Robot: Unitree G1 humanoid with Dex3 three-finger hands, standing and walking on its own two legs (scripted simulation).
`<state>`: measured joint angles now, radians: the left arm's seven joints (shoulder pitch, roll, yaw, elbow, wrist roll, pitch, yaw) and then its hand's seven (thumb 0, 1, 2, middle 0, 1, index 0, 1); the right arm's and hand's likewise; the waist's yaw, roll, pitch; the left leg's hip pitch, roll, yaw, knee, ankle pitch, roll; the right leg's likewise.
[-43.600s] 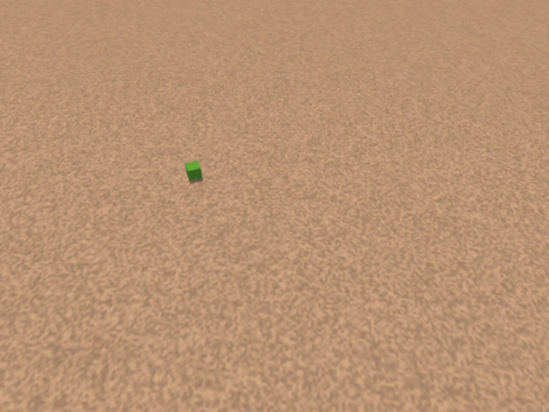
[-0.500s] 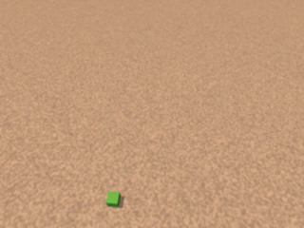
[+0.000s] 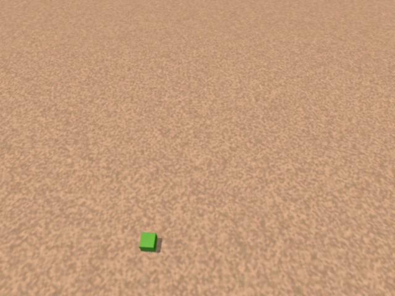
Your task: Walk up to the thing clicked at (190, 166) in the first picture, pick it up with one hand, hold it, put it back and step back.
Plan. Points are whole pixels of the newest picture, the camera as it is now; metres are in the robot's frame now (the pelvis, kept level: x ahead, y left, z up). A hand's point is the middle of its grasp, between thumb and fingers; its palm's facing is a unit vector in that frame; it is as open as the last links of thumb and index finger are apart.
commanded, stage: step back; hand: left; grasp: from above
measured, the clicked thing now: (148, 241) +0.45 +0.23 -0.74
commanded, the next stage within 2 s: none
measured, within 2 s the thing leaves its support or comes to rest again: neither
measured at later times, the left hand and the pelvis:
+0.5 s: hand out of the picture +0.03 +0.32 -0.17, palm faces -0.09 -0.92 -0.37, open 7.4 cm; pelvis -0.09 +0.06 -0.02, yaw -4 degrees
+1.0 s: hand out of the picture -0.10 +0.33 -0.16, palm faces -0.01 -0.92 -0.38, open 7.4 cm; pelvis -0.24 +0.07 -0.02, yaw -1 degrees
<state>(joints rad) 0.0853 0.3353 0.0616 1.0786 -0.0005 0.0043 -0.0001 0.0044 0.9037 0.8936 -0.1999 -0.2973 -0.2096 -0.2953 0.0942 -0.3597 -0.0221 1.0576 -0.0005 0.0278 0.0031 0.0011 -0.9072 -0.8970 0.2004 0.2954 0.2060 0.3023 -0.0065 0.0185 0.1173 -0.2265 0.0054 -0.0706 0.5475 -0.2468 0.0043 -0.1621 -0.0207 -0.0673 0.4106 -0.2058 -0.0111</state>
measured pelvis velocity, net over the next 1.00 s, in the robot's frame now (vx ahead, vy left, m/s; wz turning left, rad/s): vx -0.24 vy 0.07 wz -0.01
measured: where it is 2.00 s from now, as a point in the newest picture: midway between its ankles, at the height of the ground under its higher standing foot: outside the picture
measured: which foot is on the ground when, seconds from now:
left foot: down 0.00-0.62, up 0.64-0.94, down 0.96-1.00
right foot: down 0.00-0.18, up 0.20-0.58, down 0.60-0.96, up 0.98-1.00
